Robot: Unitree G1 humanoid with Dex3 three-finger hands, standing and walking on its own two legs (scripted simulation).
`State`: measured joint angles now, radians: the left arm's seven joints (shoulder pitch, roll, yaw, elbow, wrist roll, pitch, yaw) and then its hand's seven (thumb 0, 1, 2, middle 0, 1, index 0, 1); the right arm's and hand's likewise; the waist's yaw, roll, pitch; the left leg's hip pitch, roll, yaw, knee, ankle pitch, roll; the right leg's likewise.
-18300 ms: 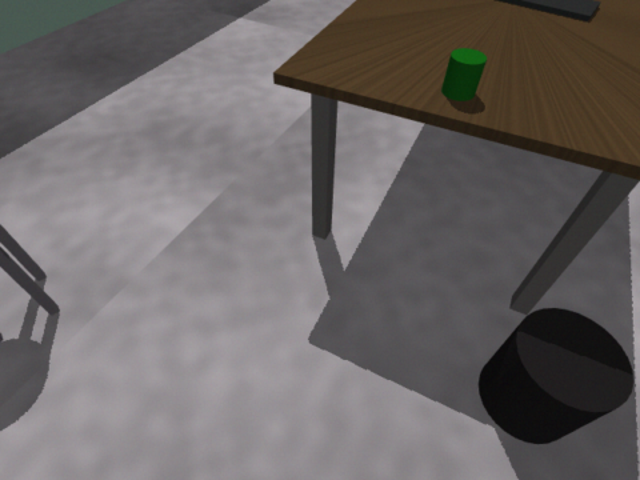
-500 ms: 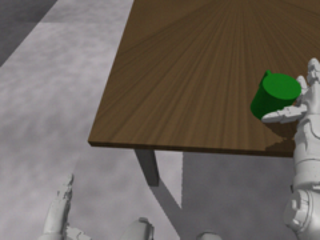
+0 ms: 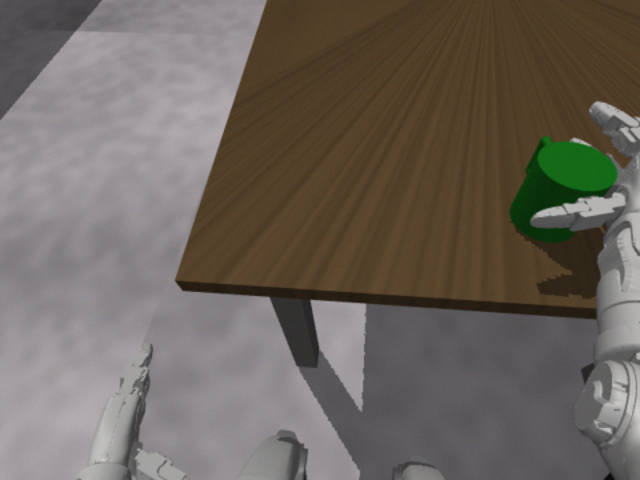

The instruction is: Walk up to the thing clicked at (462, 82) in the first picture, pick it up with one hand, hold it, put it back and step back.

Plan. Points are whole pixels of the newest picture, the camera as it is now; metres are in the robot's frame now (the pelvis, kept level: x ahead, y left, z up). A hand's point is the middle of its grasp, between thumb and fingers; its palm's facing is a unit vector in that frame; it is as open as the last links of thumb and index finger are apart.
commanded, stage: close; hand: right
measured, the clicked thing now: (552, 183) +0.49 -0.22 +0.07
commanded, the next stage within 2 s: settle in 0.36 s
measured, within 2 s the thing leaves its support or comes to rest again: leaves its support in 1.04 s
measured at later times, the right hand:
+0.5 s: hand (577, 185) +0.47 -0.23 +0.10, palm faces +0.19 +0.98 +0.02, open 10.5 cm
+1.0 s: hand (576, 179) +0.47 -0.22 +0.10, palm faces +0.18 +0.98 -0.01, open 8.3 cm
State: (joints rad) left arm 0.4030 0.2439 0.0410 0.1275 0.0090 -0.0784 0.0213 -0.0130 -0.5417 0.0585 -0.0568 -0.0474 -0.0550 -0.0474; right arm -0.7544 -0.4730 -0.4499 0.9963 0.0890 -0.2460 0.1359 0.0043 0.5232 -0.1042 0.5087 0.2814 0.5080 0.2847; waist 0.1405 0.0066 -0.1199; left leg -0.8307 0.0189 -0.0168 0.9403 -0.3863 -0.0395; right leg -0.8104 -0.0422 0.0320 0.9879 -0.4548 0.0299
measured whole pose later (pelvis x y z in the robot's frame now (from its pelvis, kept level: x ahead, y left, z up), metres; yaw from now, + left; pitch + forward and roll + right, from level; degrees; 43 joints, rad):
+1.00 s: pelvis +0.02 +0.00 +0.02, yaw +0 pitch +12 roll +1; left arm 0.36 0.24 0.03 0.23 0.00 -0.08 0.05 -0.01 -0.53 0.06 -0.06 -0.05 -0.06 -0.05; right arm -0.65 -0.41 -0.40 0.90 0.09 -0.17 0.11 0.01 0.43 -0.90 0.63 0.96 1.08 1.28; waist 0.12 0.01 -0.10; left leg -0.68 0.02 -0.02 0.83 -0.37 -0.04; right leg -0.66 -0.04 0.02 0.88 -0.44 0.03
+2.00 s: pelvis +0.01 +0.00 +0.04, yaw +0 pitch +3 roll +0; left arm 0.33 0.22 0.05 0.42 -0.02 -0.13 0.10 -0.01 -0.51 0.04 -0.06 -0.06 -0.06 -0.05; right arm -0.47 -0.31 -0.30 0.45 0.17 0.06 0.03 0.01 0.46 -1.01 0.57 1.04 1.34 1.45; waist 0.03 -0.03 -0.06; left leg -0.42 0.03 -0.03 0.67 -0.30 -0.04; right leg -0.38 -0.03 0.01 0.68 -0.35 0.03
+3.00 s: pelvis -0.01 +0.01 +0.05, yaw -1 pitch -3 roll +0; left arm 0.27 0.23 0.07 0.55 -0.02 -0.22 0.10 -0.01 -0.54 0.05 -0.05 -0.05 -0.05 -0.05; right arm -0.38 -0.28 -0.28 -0.10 0.22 0.61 0.00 0.01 0.48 -1.01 0.58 1.06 1.32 1.44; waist 0.00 -0.07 -0.06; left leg -0.29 0.04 0.00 0.60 -0.26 -0.03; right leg -0.26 -0.02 0.03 0.60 -0.29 0.03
